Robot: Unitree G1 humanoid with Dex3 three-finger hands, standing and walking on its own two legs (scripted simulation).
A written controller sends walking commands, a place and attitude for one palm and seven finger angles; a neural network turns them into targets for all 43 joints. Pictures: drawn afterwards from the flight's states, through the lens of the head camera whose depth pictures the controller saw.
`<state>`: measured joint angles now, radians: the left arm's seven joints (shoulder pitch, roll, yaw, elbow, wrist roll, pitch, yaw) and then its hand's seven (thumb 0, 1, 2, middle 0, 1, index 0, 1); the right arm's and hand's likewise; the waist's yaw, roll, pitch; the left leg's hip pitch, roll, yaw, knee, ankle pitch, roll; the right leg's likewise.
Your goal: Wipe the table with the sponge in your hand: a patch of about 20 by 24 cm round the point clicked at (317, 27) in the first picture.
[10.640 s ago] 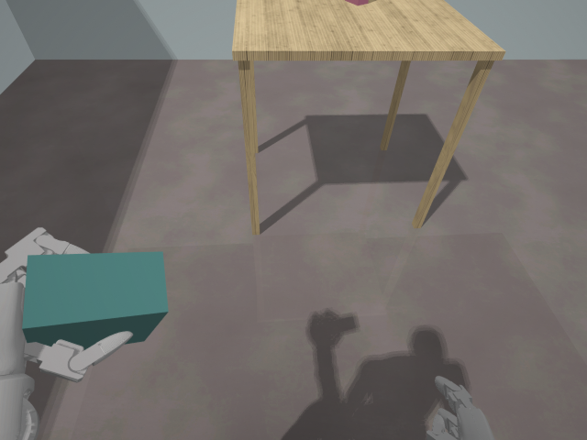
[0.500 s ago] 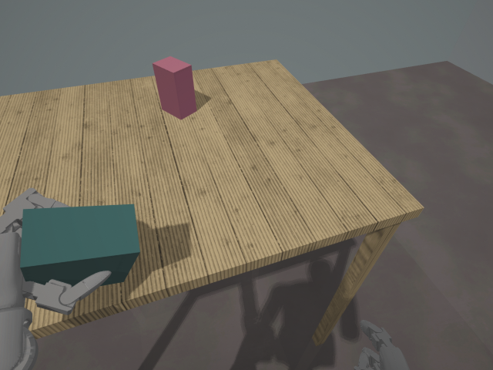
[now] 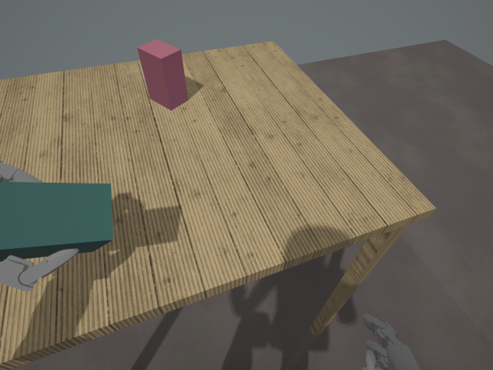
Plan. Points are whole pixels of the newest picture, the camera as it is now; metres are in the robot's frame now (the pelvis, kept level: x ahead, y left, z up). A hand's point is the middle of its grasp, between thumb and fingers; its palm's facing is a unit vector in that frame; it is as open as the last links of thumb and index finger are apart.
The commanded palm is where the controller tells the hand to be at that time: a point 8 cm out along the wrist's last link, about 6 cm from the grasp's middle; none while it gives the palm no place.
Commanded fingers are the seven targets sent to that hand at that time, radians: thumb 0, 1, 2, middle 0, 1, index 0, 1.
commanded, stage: look again from close up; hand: left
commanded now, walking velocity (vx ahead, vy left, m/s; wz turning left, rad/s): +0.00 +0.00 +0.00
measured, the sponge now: (65, 223) +0.24 +0.24 +0.18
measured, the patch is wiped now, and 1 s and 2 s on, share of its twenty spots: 0.00 0.00 0.00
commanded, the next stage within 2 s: come to a stop and stand still in 0.04 s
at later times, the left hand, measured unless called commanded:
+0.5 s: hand (3, 264) +0.20 +0.29 +0.16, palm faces +0.45 -0.82 -0.34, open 10.1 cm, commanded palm +0.13 +0.30 +0.18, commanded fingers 0.00 0.10 1.30 -1.20 -1.60 -1.20 -1.60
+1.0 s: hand out of the picture +0.17 +0.27 +0.17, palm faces +0.44 -0.83 -0.34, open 10.1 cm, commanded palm +0.11 +0.30 +0.18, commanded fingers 0.00 0.10 1.30 -1.20 -1.60 -1.20 -1.60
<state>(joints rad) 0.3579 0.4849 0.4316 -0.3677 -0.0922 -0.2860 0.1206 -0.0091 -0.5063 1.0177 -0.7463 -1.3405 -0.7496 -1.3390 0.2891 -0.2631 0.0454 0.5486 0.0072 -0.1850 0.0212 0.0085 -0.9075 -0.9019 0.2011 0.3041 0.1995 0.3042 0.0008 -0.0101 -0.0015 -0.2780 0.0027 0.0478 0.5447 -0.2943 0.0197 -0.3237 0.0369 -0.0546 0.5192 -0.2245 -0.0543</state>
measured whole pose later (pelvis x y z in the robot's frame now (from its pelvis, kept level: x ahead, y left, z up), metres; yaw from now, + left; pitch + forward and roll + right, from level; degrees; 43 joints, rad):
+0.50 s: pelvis -0.01 +0.02 +0.00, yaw +3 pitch +0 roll +0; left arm 0.37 0.41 0.35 -0.40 -0.09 -0.25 0.13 -0.01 -0.51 1.02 -0.75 -1.34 -0.75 -1.34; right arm 0.20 -0.21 0.04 0.57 0.02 -0.18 0.03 0.01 -0.91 -0.90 0.20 0.30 0.20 0.30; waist 0.05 -0.05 0.06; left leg -0.27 -0.05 0.02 0.53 -0.26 0.04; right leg -0.31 -0.02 -0.08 0.54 -0.23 -0.02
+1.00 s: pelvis -0.03 +0.01 +0.00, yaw +4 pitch -1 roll +0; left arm 0.42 0.40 0.35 -0.43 -0.10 -0.23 0.14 -0.01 -0.51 1.02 -0.74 -1.34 -0.75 -1.34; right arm 0.23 -0.22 0.01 0.63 0.03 -0.18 0.01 0.01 -0.91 -0.90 0.20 0.30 0.20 0.30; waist 0.01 -0.03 0.05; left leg -0.27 -0.04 0.00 0.52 -0.22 0.04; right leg -0.30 -0.01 -0.10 0.50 -0.18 -0.03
